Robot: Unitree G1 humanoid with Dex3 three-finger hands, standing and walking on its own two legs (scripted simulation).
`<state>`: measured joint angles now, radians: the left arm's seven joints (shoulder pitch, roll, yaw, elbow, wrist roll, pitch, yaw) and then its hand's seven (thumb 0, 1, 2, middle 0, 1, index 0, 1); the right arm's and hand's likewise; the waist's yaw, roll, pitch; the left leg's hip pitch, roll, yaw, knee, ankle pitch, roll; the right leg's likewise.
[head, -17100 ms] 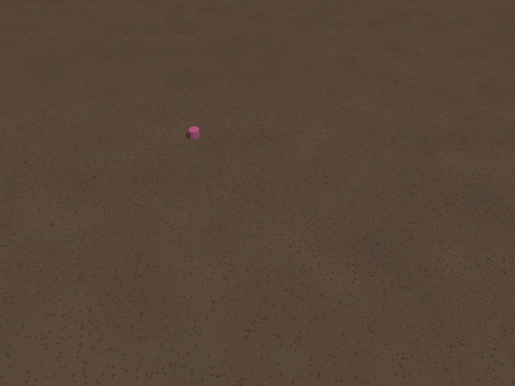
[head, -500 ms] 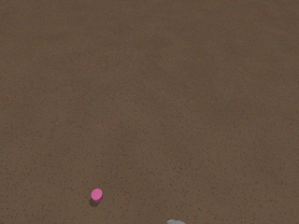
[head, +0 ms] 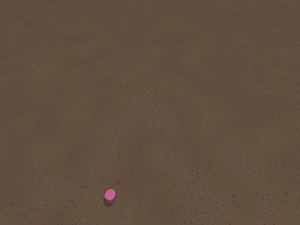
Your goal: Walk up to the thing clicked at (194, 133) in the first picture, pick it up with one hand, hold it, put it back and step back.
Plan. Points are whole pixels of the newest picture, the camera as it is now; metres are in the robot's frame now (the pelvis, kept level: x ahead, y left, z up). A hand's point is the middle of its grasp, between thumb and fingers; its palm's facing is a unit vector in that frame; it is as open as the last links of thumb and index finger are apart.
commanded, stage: walk up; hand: left
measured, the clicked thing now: (111, 195) +0.42 +0.30 -0.74
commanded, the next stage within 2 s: stand in 1.34 s
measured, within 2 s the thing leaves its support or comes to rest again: neither
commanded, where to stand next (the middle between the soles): +0.07 +0.04 m, yaw +3 degrees
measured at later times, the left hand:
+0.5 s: hand out of the picture +0.12 +0.29 -0.14, palm faces +0.06 -0.93 -0.35, open 7.4 cm
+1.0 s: hand out of the picture +0.08 +0.29 -0.15, palm faces +0.07 -0.95 -0.32, open 7.4 cm
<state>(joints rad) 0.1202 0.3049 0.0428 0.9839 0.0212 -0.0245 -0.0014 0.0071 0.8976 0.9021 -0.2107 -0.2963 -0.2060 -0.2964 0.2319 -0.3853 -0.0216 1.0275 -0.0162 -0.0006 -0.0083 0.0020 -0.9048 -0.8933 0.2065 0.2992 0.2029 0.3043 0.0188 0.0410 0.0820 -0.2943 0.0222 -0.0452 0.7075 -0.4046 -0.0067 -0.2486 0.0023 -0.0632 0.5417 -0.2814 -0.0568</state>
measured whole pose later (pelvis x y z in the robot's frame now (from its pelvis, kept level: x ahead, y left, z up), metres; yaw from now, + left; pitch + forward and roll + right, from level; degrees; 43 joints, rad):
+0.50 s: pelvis +0.01 +0.03 +0.01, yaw +2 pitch -2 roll +0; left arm 0.02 0.35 0.03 1.12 0.00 -0.01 -0.01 0.01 0.90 0.90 -0.21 -0.30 -0.20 -0.30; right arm 0.05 -0.35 0.00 1.08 -0.01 -0.03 0.00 0.00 -0.90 -0.89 0.21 0.30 0.20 0.30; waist 0.02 0.02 0.07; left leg -0.15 0.01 -0.02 0.44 -0.25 -0.01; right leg -0.15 -0.02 -0.09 0.43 -0.25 -0.01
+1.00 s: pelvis +0.01 +0.03 +0.01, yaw +4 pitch -2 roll +0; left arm 0.06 0.34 0.04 1.14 0.01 0.00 -0.02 0.01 0.90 0.90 -0.21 -0.30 -0.20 -0.30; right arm 0.11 -0.35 -0.01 1.12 -0.02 -0.02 0.00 0.00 -0.90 -0.89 0.21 0.30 0.20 0.30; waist 0.01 0.00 0.07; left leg -0.15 -0.01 -0.04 0.39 -0.21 0.00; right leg -0.12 -0.03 -0.11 0.36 -0.21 0.00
